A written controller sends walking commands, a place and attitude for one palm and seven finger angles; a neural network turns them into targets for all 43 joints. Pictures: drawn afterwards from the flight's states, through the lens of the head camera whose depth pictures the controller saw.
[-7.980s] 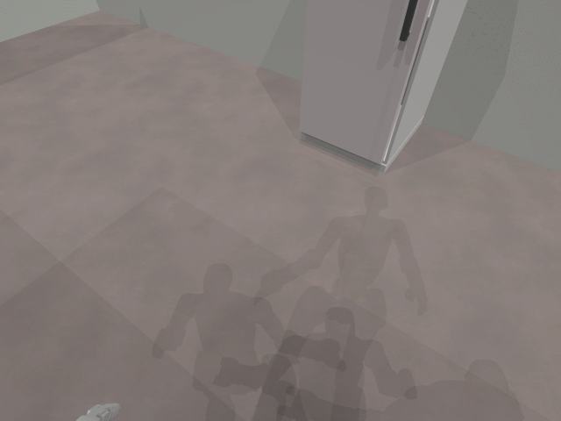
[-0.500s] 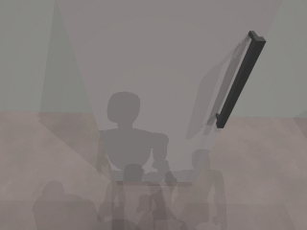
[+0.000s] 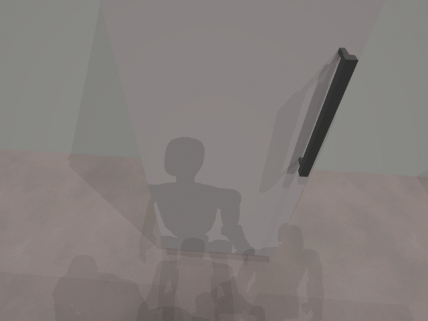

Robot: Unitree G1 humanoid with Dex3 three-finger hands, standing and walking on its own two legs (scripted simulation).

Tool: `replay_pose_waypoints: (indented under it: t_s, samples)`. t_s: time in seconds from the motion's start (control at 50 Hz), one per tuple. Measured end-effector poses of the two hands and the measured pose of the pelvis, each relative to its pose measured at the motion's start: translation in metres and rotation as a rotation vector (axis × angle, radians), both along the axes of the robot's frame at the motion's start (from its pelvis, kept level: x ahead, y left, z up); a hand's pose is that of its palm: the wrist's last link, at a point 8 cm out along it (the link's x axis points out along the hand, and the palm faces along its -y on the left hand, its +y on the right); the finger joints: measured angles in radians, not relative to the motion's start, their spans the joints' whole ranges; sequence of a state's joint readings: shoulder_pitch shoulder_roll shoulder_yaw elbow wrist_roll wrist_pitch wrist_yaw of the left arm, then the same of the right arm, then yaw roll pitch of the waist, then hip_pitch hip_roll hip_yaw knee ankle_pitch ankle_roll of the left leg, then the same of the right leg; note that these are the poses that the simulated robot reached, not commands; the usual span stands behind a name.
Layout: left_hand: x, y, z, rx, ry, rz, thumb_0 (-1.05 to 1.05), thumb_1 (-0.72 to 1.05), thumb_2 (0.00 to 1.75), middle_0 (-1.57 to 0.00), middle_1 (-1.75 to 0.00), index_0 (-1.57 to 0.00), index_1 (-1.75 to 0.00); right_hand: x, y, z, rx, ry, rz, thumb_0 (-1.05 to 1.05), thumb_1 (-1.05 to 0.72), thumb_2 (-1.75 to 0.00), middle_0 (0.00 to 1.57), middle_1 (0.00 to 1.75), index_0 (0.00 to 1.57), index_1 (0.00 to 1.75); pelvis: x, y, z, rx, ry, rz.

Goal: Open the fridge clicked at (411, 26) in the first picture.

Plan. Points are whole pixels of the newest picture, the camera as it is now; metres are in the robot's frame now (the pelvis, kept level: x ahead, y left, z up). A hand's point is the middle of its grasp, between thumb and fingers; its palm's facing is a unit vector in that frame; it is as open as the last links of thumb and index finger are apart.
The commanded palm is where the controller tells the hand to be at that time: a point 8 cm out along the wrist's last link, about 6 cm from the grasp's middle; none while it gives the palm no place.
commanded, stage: come to a stop and stand still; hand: right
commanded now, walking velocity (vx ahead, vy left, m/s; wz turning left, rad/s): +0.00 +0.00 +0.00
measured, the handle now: (320, 121) +0.53 -0.21 +0.12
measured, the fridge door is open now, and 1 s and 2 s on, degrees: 0 0 0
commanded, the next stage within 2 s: look again from close up in 0.68 s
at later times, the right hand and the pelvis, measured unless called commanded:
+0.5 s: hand out of the picture -0.03 -0.12 -0.17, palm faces +0.04 +0.98 -0.20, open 7.4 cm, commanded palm none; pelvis -0.02 +0.04 +0.00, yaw +0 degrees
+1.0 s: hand out of the picture -0.02 -0.13 -0.17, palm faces +0.04 +0.98 -0.21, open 7.4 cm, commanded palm none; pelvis -0.02 +0.05 +0.01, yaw -1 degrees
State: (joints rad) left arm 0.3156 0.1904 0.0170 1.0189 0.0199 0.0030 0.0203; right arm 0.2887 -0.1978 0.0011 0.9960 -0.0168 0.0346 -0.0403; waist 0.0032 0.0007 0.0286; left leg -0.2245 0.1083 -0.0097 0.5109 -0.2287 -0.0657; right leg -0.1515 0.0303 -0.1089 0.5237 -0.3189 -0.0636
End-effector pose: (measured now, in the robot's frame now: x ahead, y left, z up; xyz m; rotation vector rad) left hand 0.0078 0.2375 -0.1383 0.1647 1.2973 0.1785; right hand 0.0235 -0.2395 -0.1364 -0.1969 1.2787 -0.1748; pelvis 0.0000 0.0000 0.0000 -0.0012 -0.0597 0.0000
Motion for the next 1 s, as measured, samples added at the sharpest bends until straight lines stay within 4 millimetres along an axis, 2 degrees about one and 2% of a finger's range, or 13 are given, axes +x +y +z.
replay_pose_waypoints:
  t_s: [0.08,0.16,0.24,0.32,0.52,0.86,1.0]
  samples:
    - [-0.028,0.002,-0.002,-0.018,0.068,0.02,0.0,0.91,0.9,-0.2,-0.3,-0.2,-0.3,-0.022,0.008,0.001,0.002,0.053,-0.005,0.0,-0.91,-0.9,0.2,0.3,0.2,0.3,-0.006,0.006,0.002,-0.004,0.003,0.0]
    - [-0.046,0.004,-0.004,-0.04,0.113,0.033,0.0,0.91,0.9,-0.2,-0.3,-0.2,-0.3,-0.041,0.019,0.002,0.006,0.1,-0.014,0.0,-0.91,-0.9,0.2,0.3,0.2,0.3,-0.01,0.013,0.003,-0.007,0.008,-0.001]
    - [-0.054,0.006,-0.006,-0.06,0.132,0.038,0.0,0.91,0.9,-0.2,-0.3,-0.2,-0.3,-0.056,0.032,0.002,0.013,0.131,-0.025,0.0,-0.91,-0.9,0.2,0.3,0.2,0.3,-0.013,0.021,0.004,-0.009,0.013,-0.002]
    - [-0.053,0.008,-0.009,-0.077,0.127,0.037,0.0,0.91,0.9,-0.2,-0.3,-0.2,-0.3,-0.063,0.047,0.002,0.023,0.139,-0.035,0.0,-0.91,-0.9,0.2,0.3,0.2,0.3,-0.016,0.029,0.004,-0.011,0.015,-0.001]
    - [-0.04,0.017,-0.01,-0.091,0.082,0.026,0.0,0.91,0.9,-0.2,-0.3,-0.2,-0.3,-0.058,0.074,-0.001,0.053,0.098,-0.038,0.0,-0.9,-0.9,0.2,0.3,0.2,0.3,-0.022,0.044,0.003,-0.011,0.021,-0.003]
    - [-0.052,0.023,-0.006,-0.073,0.129,0.024,0.0,0.91,0.9,-0.2,-0.3,-0.2,-0.3,-0.049,0.066,0.0,0.037,0.084,-0.043,0.0,-0.91,-0.9,0.2,0.3,0.2,0.3,-0.022,0.047,0.005,-0.006,0.034,-0.012]
    - [-0.049,0.021,-0.005,-0.078,0.136,0.02,0.0,0.91,0.9,-0.2,-0.3,-0.2,-0.3,-0.046,0.065,0.001,0.035,0.088,-0.044,0.0,-0.91,-0.9,0.2,0.3,0.2,0.3,-0.019,0.047,0.006,-0.006,0.035,-0.014]
